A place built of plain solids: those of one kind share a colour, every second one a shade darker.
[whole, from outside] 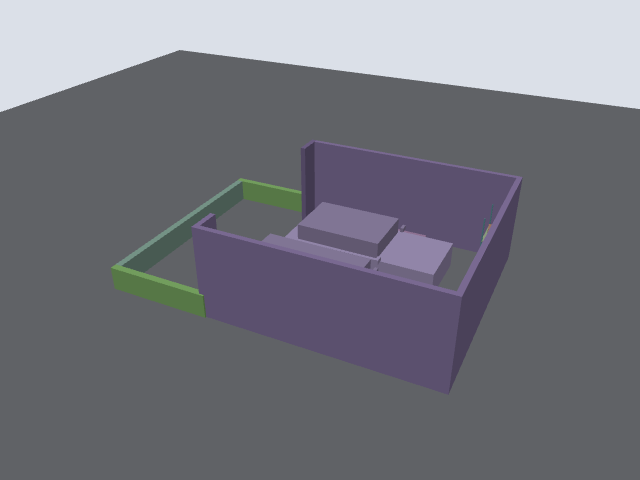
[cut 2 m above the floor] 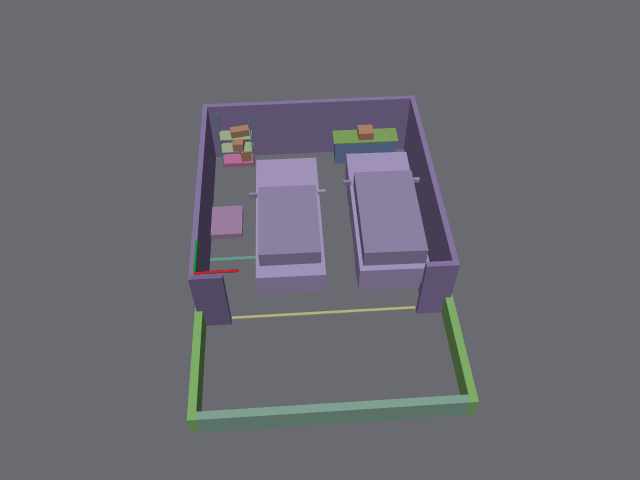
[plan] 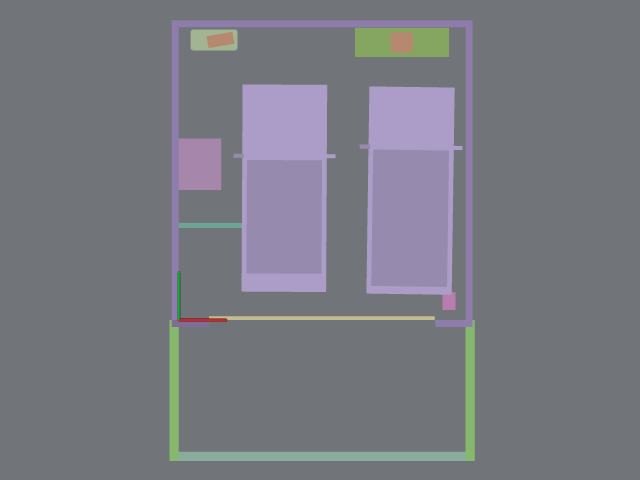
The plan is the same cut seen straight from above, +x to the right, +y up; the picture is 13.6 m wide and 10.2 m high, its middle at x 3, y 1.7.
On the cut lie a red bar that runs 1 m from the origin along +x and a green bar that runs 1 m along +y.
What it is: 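A double domestic garage of the 2000s; 6.1 x 6.2 m, 2.57 m to the ceiling, its up-and-over door open, a house door of 0.82 x 2.0 m over a step, a workbench 0.9 m high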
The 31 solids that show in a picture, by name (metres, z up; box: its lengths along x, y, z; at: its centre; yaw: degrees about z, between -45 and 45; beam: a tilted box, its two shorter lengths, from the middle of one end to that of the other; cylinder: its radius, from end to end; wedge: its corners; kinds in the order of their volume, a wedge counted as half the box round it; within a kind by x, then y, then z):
{
 "car_1": {"box": [0.22, 0.09, 0.13], "at": [1.27, 3.49, 0.97], "yaw": -0.3},
 "car_2": {"box": [1.6, 2.42, 0.45], "at": [2.24, 2.19, 1.14], "yaw": -0.3},
 "car_3": {"box": [1.8, 4.4, 0.73], "at": [2.24, 2.8, 0.54], "yaw": -0.3},
 "car_4": {"box": [0.22, 0.09, 0.13], "at": [3.22, 3.48, 0.97], "yaw": -0.3},
 "car_5": {"box": [0.22, 0.09, 0.13], "at": [3.96, 3.68, 1.1], "yaw": -0.8},
 "car_6": {"box": [1.62, 2.9, 0.52], "at": [4.92, 2.16, 1.29], "yaw": -0.8},
 "car_7": {"box": [1.82, 4.41, 0.85], "at": [4.92, 2.75, 0.61], "yaw": -0.8},
 "car_8": {"box": [0.22, 0.09, 0.13], "at": [5.92, 3.66, 1.1], "yaw": -0.8},
 "wall_1": {"box": [0.15, 6.52, 2.65], "at": [-0.07, 3.11, 1.27]},
 "wall_2": {"box": [0.8, 0.15, 2.65], "at": [0.25, -0.07, 1.27]},
 "wall_3": {"box": [6.39, 0.15, 2.65], "at": [3.04, 6.29, 1.27]},
 "wall_4": {"box": [0.8, 0.15, 2.65], "at": [5.84, -0.07, 1.27]},
 "wall_5": {"box": [0.15, 6.52, 2.65], "at": [6.17, 3.11, 1.27]},
 "drive_wall_end_1": {"box": [6.29, 0.2, 0.73], "at": [3.04, -2.9, 0.32]},
 "drive_wall_1": {"box": [0.2, 3.0, 0.73], "at": [-0.1, -1.5, 0.32]},
 "drive_wall_2": {"box": [0.2, 3.0, 0.73], "at": [6.19, -1.5, 0.32]},
 "bench_legs_1": {"box": [1.9, 0.5, 0.91], "at": [4.74, 5.9, 0.41]},
 "landing_1": {"box": [0.9, 1.1, 0.23], "at": [0.45, 3.31, 0.07]},
 "box_cardboard_1": {"box": [0.33, 0.44, 0.29], "at": [0.81, 5.95, 0.77], "yaw": -3.5},
 "box_cardboard_2": {"box": [0.56, 0.26, 0.24], "at": [0.88, 5.95, 1.24], "yaw": 9.8},
 "box_cardboard_3": {"box": [0.32, 0.37, 0.38], "at": [0.99, 5.95, 0.36], "yaw": 7.8},
 "box_cardboard_4": {"box": [0.47, 0.43, 0.26], "at": [4.74, 5.9, 1.03]},
 "shelf_plinth_1": {"box": [1.0, 0.45, 0.2], "at": [0.75, 5.95, 0.05]},
 "bin_recycle_1": {"box": [0.28, 0.38, 0.55], "at": [5.74, 0.4, 0.23]},
 "bench_top_1": {"box": [2.0, 0.62, 0.04], "at": [4.74, 5.9, 0.88]},
 "door_sill_1": {"box": [4.8, 0.08, 0.07], "at": [3.04, 0.04, -0.01]},
 "shelf_board_1": {"box": [1.0, 0.45, 0.025], "at": [0.75, 5.95, 0.61]},
 "shelf_board_2": {"box": [1.0, 0.45, 0.025], "at": [0.75, 5.95, 1.11]},
 "cable_cover_1": {"box": [1.44, 0.11, 0.07], "at": [0.7, 2.01, -0.02]},
 "shelf_post_1": {"box": [0.035, 0.035, 1.85], "at": [0.27, 5.75, 0.88]},
 "shelf_post_2": {"box": [0.035, 0.035, 1.85], "at": [1.23, 5.75, 0.88]}
}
